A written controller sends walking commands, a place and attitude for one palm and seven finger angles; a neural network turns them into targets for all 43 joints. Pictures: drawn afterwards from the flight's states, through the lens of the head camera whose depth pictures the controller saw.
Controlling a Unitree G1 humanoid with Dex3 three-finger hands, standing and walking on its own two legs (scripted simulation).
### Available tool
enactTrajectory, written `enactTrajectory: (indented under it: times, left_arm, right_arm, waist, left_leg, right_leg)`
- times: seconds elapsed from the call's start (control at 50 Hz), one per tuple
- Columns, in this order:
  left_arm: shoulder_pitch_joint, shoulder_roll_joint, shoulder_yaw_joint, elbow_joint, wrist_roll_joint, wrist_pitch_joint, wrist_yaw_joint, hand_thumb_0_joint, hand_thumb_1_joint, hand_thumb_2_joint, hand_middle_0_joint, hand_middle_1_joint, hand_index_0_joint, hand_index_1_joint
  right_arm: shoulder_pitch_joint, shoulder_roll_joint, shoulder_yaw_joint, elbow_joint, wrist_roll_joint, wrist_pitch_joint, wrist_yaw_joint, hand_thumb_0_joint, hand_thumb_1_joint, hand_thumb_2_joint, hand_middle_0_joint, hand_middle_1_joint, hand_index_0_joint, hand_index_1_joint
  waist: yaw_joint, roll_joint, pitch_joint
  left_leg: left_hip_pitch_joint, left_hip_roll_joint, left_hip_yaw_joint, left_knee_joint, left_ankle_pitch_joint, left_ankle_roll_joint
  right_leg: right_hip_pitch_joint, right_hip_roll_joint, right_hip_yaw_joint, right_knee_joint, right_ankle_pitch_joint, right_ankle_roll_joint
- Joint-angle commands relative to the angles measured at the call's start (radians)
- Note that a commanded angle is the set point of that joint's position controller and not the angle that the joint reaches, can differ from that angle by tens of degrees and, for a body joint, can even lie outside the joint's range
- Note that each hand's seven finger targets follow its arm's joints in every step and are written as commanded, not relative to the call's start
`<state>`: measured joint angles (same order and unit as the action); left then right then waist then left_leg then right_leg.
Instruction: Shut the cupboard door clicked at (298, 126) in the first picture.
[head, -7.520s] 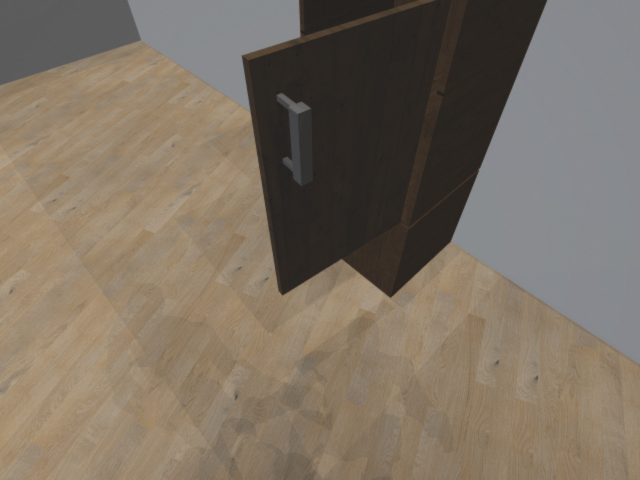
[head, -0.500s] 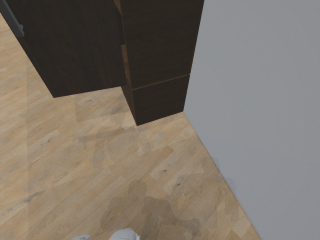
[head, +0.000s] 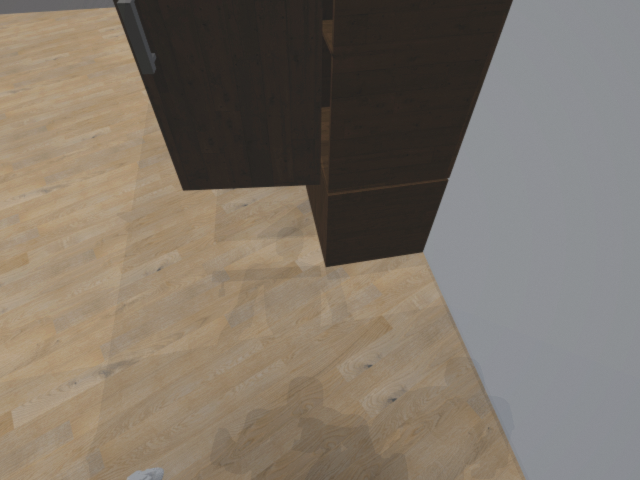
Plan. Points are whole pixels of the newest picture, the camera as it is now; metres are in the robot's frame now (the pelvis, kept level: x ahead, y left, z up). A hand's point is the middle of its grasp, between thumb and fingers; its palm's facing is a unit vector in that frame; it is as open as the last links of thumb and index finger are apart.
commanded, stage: turn to face it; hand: left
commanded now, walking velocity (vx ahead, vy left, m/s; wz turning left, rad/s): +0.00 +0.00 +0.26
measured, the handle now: (140, 33) +0.87 +0.42 +0.12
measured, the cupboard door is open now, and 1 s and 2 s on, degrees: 83 83 83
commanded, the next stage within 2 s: take the last steps up to it in 0.02 s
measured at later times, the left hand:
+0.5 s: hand out of the picture -0.02 +0.26 -0.18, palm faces +0.20 -0.96 -0.19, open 7.4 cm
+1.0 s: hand (182, 363) +0.31 +0.25 -0.16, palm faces +0.13 -0.98 -0.16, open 7.4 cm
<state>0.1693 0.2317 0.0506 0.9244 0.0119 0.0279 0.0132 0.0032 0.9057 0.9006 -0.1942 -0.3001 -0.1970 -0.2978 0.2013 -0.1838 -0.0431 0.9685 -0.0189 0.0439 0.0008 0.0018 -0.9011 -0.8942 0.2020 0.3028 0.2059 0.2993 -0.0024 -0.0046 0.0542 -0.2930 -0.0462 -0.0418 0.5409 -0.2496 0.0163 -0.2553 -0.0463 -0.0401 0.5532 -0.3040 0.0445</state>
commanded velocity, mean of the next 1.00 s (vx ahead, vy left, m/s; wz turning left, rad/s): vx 0.27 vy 0.05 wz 0.06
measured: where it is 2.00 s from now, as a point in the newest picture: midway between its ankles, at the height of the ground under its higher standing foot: (278, 397)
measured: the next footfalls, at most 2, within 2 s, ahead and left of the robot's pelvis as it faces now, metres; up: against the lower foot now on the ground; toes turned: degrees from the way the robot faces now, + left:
left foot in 0.38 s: +0.04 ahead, +0.14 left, +0.00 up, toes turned +13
right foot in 0.90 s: +0.30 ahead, -0.01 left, +0.00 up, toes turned +1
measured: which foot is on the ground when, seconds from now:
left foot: down 0.00-0.00, up 0.02-0.36, down 0.38-0.90, up 0.92-1.00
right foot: down 0.00-0.38, up 0.40-0.88, down 0.90-1.00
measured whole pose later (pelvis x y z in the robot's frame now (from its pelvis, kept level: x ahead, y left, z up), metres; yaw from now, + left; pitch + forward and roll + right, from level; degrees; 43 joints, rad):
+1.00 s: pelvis +0.20 +0.07 -0.01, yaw +9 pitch -2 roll -1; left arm 0.09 0.14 0.04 0.96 0.01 -0.06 -0.01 0.00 0.91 0.90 -0.20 -0.30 -0.20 -0.30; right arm 0.46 -0.12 -0.03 1.18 -0.01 -0.01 -0.01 0.00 -0.91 -0.89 0.20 0.30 0.20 0.30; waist -0.06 0.02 0.10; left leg -0.26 0.03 0.04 1.10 -0.45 0.02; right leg -0.32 -0.01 -0.15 0.61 -0.26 -0.06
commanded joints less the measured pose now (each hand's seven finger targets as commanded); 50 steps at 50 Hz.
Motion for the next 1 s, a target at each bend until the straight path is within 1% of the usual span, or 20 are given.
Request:
enactTrajectory:
  times: [0.0, 0.02, 0.06, 0.1, 0.24, 0.3, 0.34, 0.36, 0.38, 0.4, 0.46, 0.54, 0.78, 0.82, 0.84, 0.86, 0.88, 0.9, 0.94, 0.98]
  left_arm:
    - [0.118, 0.217, 0.043, -0.031, 0.013, -0.035, 0.016, 0.000, 0.900, 0.900, -0.200, -0.300, -0.200, -0.300]
    - [0.071, 0.183, 0.032, -0.046, 0.010, -0.032, 0.015, 0.000, 0.900, 0.900, -0.200, -0.300, -0.200, -0.300]
    - [0.035, 0.132, 0.028, -0.041, 0.007, -0.040, 0.022, 0.000, 0.900, 0.900, -0.200, -0.300, -0.200, -0.300]
    - [0.055, 0.112, 0.020, -0.036, 0.007, -0.047, 0.018, 0.000, 0.900, 0.900, -0.200, -0.300, -0.200, -0.300]
    - [0.179, 0.163, 0.053, 0.035, 0.020, -0.063, -0.001, 0.000, 0.900, 0.900, -0.200, -0.300, -0.200, -0.300]
    - [0.150, 0.166, 0.057, 0.048, 0.019, -0.060, -0.009, 0.000, 0.900, 0.900, -0.200, -0.300, -0.200, -0.300]
    - [0.106, 0.126, 0.049, 0.032, 0.006, -0.052, -0.020, 0.000, 0.900, 0.900, -0.200, -0.300, -0.200, -0.300]
    - [0.086, 0.055, 0.035, 0.002, 0.001, -0.048, -0.030, 0.000, 0.900, 0.900, -0.200, -0.300, -0.200, -0.300]
    - [-0.020, 0.050, 0.023, -0.041, 0.010, -0.047, -0.027, 0.000, 0.900, 0.900, -0.200, -0.300, -0.200, -0.300]
    - [-0.055, 0.052, 0.024, -0.049, 0.013, -0.051, -0.029, 0.000, 0.900, 0.900, -0.200, -0.300, -0.200, -0.300]
    - [-0.005, 0.035, 0.017, 0.014, 0.019, -0.051, -0.039, 0.000, 0.900, 0.900, -0.200, -0.300, -0.200, -0.300]
    - [0.026, 0.023, 0.009, 0.036, 0.011, -0.045, -0.038, 0.000, 0.900, 0.900, -0.200, -0.300, -0.200, -0.300]
    - [-0.181, -0.009, 0.001, -0.039, 0.007, -0.052, -0.040, 0.000, 0.900, 0.900, -0.200, -0.300, -0.200, -0.300]
    - [-0.097, 0.001, 0.006, -0.017, 0.007, -0.057, -0.038, 0.000, 0.900, 0.900, -0.200, -0.300, -0.200, -0.300]
    - [0.019, 0.018, 0.015, 0.017, 0.007, -0.063, -0.034, 0.000, 0.900, 0.900, -0.200, -0.300, -0.200, -0.300]
    - [0.169, 0.060, 0.033, 0.061, 0.011, -0.073, -0.027, 0.000, 0.900, 0.900, -0.200, -0.300, -0.200, -0.300]
    - [0.322, 0.150, 0.061, 0.100, 0.017, -0.083, -0.014, 0.000, 0.900, 0.900, -0.200, -0.300, -0.200, -0.300]
    - [0.339, 0.180, 0.062, 0.109, -0.006, -0.080, -0.010, 0.000, 0.900, 0.900, -0.200, -0.300, -0.200, -0.300]
    - [0.148, 0.105, 0.041, 0.060, -0.010, -0.074, -0.002, 0.000, 0.900, 0.900, -0.200, -0.300, -0.200, -0.300]
    - [0.055, 0.017, 0.019, 0.040, -0.004, -0.084, 0.002, 0.000, 0.900, 0.900, -0.200, -0.300, -0.200, -0.300]
  right_arm:
    - [-0.044, -0.121, -0.036, -0.091, 0.011, -0.013, -0.005, 0.000, -0.900, -0.900, 0.200, 0.300, 0.200, 0.300]
    - [-0.043, -0.108, -0.038, -0.083, 0.005, -0.008, 0.003, 0.000, -0.900, -0.900, 0.200, 0.300, 0.200, 0.300]
    - [-0.020, -0.114, -0.044, -0.045, 0.004, 0.005, 0.002, 0.000, -0.900, -0.900, 0.200, 0.300, 0.200, 0.300]
    - [-0.028, -0.096, -0.037, -0.035, 0.008, 0.004, 0.005, 0.000, -0.900, -0.900, 0.200, 0.300, 0.200, 0.300]
    - [-0.117, -0.068, -0.026, -0.057, 0.001, -0.026, 0.029, 0.000, -0.900, -0.900, 0.200, 0.300, 0.200, 0.300]
    - [-0.043, -0.061, -0.018, -0.036, -0.001, -0.046, 0.029, 0.000, -0.900, -0.900, 0.200, 0.300, 0.200, 0.300]
    - [0.106, -0.126, -0.031, 0.007, -0.002, -0.062, 0.012, 0.000, -0.900, -0.900, 0.200, 0.300, 0.200, 0.300]
    - [0.197, -0.225, -0.059, 0.023, -0.012, -0.063, 0.000, 0.000, -0.900, -0.900, 0.200, 0.300, 0.200, 0.300]
    - [0.287, -0.254, -0.060, 0.039, -0.015, -0.060, -0.014, 0.000, -0.900, -0.900, 0.200, 0.300, 0.200, 0.300]
    - [0.271, -0.233, -0.052, 0.039, -0.014, -0.061, -0.017, 0.000, -0.900, -0.900, 0.200, 0.300, 0.200, 0.300]
    - [0.167, -0.140, -0.019, 0.026, -0.010, -0.094, -0.024, 0.000, -0.900, -0.900, 0.200, 0.300, 0.200, 0.300]
    - [0.208, -0.116, -0.006, 0.064, 0.000, -0.116, -0.029, 0.000, -0.900, -0.900, 0.200, 0.300, 0.200, 0.300]
    - [0.360, -0.075, 0.010, 0.172, -0.015, -0.117, -0.039, 0.000, -0.900, -0.900, 0.200, 0.300, 0.200, 0.300]
    - [0.353, -0.084, 0.010, 0.181, -0.012, -0.115, -0.040, 0.000, -0.900, -0.900, 0.200, 0.300, 0.200, 0.300]
    - [0.333, -0.090, 0.009, 0.183, -0.006, -0.114, -0.041, 0.000, -0.900, -0.900, 0.200, 0.300, 0.200, 0.300]
    - [0.307, -0.085, 0.006, 0.170, 0.006, -0.117, -0.035, 0.000, -0.900, -0.900, 0.200, 0.300, 0.200, 0.300]
    - [0.319, -0.050, 0.006, 0.140, 0.020, -0.121, -0.031, 0.000, -0.900, -0.900, 0.200, 0.300, 0.200, 0.300]
    - [0.291, -0.058, 0.002, 0.120, 0.022, -0.114, -0.030, 0.000, -0.900, -0.900, 0.200, 0.300, 0.200, 0.300]
    - [0.160, -0.030, -0.009, 0.098, 0.010, -0.095, -0.016, 0.000, -0.900, -0.900, 0.200, 0.300, 0.200, 0.300]
    - [0.196, 0.012, -0.006, 0.102, -0.007, -0.067, -0.007, 0.000, -0.900, -0.900, 0.200, 0.300, 0.200, 0.300]
  waist:
    - [0.050, -0.242, -0.058]
    - [0.025, -0.158, -0.017]
    - [-0.001, -0.246, -0.022]
    - [0.001, -0.192, -0.032]
    - [0.078, -0.164, -0.009]
    - [0.036, -0.175, -0.019]
    - [-0.037, 0.027, -0.064]
    - [-0.080, 0.336, -0.089]
    - [-0.125, 0.320, -0.041]
    - [-0.109, 0.203, 0.002]
    - [-0.032, 0.107, 0.034]
    - [-0.010, 0.091, 0.013]
    - [-0.052, 0.061, 0.085]
    - [-0.011, 0.074, 0.045]
    - [0.045, 0.060, -0.005]
    - [0.111, 0.002, -0.075]
    - [0.151, -0.176, -0.195]
    - [0.131, -0.173, -0.201]
    - [0.063, -0.023, 0.040]
    - [-0.007, -0.094, 0.088]
  left_leg:
    - [-0.192, 0.017, 0.002, 0.381, -0.346, -0.036]
    - [-0.202, 0.025, -0.006, 0.480, -0.288, -0.035]
    - [-0.240, 0.055, 0.004, 0.573, -0.229, -0.055]
    - [-0.206, 0.056, 0.023, 0.542, -0.200, -0.064]
    - [-0.182, 0.076, 0.107, 0.221, -0.206, -0.059]
    - [0.003, 0.050, 0.151, -0.005, -0.128, -0.044]
    - [0.311, 0.094, 0.069, -0.179, -0.090, -0.006]
    - [0.416, 0.327, -0.261, -0.271, -0.227, 0.085]
    - [0.362, 0.420, -0.374, -0.359, -0.255, 0.179]
    - [0.317, 0.430, -0.363, -0.362, -0.239, 0.212]
    - [0.222, 0.338, -0.216, -0.366, -0.017, 0.171]
    - [0.276, 0.291, -0.072, -0.349, 0.318, 0.162]
    - [0.329, 0.307, -0.012, -0.295, 0.540, 0.142]
    - [0.294, 0.278, 0.030, -0.183, 0.711, 0.120]
    - [0.242, 0.250, 0.049, -0.057, 0.746, 0.095]
    - [0.070, 0.205, 0.068, 0.133, 0.650, 0.063]
    - [-0.185, 0.062, 0.143, 0.443, 0.198, 0.012]
    - [-0.272, 0.029, 0.097, 0.734, -0.322, 0.002]
    - [-0.307, 0.140, 0.018, 0.731, -0.179, 0.006]
    - [-0.235, 0.181, 0.022, 0.644, -0.080, -0.015]
  right_leg:
    - [0.106, -0.423, 0.368, -0.310, 0.192, -0.219]
    - [0.057, -0.362, 0.295, -0.307, 0.175, -0.227]
    - [0.106, -0.285, 0.195, -0.257, 0.382, -0.189]
    - [0.113, -0.251, 0.114, -0.236, 0.463, -0.175]
    - [0.186, -0.323, 0.173, -0.315, 0.010, -0.186]
    - [0.095, -0.290, 0.103, -0.252, -0.050, -0.145]
    - [-0.141, -0.188, -0.021, -0.040, -0.145, -0.060]
    - [-0.349, -0.051, -0.144, 0.243, -0.261, -0.003]
    - [-0.438, -0.030, -0.087, 0.445, -0.303, -0.016]
    - [-0.475, -0.069, -0.024, 0.537, -0.255, -0.036]
    - [-0.427, -0.098, 0.021, 0.583, -0.054, -0.040]
    - [-0.396, -0.079, 0.005, 0.506, 0.046, -0.025]
    - [-0.301, -0.023, -0.050, 0.158, 0.073, -0.072]
    - [-0.119, 0.031, -0.091, 0.081, 0.070, -0.093]
    - [0.052, 0.049, -0.092, 0.025, 0.113, -0.107]
    - [0.319, -0.005, -0.006, -0.006, 0.169, -0.141]
    - [0.576, -0.280, 0.366, -0.080, 0.220, -0.252]
    - [0.500, -0.443, 0.569, -0.241, 0.204, -0.341]
    - [0.122, -0.361, 0.441, -0.374, -0.158, -0.275]
    - [-0.063, -0.290, 0.242, -0.421, -0.098, -0.219]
